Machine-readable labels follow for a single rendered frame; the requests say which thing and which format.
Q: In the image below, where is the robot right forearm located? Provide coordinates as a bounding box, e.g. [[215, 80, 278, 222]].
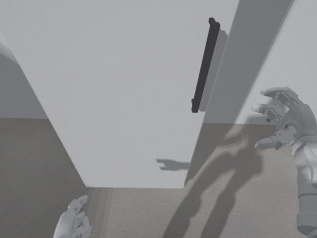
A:
[[290, 136, 317, 238]]

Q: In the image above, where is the robot left hand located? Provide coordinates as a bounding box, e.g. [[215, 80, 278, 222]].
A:
[[53, 194, 92, 238]]

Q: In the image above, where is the fridge door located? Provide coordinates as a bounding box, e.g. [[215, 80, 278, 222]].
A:
[[0, 0, 240, 188]]

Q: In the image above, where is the robot right hand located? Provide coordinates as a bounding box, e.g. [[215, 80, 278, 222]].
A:
[[251, 86, 317, 150]]

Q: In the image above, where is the handle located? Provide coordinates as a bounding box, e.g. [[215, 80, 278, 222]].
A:
[[191, 17, 221, 113]]

